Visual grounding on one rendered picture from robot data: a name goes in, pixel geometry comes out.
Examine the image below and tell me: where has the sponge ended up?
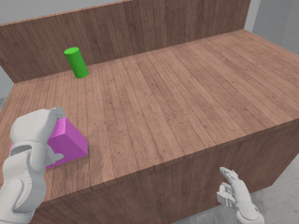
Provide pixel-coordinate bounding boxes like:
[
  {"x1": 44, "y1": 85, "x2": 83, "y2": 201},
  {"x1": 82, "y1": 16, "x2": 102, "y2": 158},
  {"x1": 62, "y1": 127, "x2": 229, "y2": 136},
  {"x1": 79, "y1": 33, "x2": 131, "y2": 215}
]
[{"x1": 9, "y1": 118, "x2": 88, "y2": 170}]

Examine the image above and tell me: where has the right robot hand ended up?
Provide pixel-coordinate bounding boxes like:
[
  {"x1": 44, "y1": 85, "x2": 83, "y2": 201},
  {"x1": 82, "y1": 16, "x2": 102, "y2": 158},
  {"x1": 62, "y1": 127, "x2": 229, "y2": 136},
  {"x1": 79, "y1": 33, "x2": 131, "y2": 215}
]
[{"x1": 217, "y1": 167, "x2": 252, "y2": 210}]

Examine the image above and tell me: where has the table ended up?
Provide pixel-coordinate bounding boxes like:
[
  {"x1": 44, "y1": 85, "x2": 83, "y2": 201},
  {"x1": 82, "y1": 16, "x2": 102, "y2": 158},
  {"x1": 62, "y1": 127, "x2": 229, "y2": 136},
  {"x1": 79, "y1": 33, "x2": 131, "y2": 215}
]
[{"x1": 0, "y1": 0, "x2": 299, "y2": 224}]

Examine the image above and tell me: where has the left robot hand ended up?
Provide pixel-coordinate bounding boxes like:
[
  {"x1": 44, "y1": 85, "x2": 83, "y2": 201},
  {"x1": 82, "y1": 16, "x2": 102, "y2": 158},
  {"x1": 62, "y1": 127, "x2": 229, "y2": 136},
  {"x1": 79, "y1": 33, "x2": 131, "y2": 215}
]
[{"x1": 9, "y1": 106, "x2": 66, "y2": 167}]

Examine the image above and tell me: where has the robot right forearm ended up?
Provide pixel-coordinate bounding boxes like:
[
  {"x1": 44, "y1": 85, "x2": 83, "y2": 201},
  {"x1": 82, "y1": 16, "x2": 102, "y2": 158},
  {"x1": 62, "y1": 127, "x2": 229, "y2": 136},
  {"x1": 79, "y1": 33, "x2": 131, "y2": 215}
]
[{"x1": 235, "y1": 201, "x2": 264, "y2": 224}]

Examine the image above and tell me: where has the robot left forearm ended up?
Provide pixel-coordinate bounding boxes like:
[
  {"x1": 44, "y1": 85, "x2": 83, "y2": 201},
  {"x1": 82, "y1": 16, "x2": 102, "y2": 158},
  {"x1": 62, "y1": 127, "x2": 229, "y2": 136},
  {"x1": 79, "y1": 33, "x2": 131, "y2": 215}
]
[{"x1": 0, "y1": 141, "x2": 48, "y2": 224}]

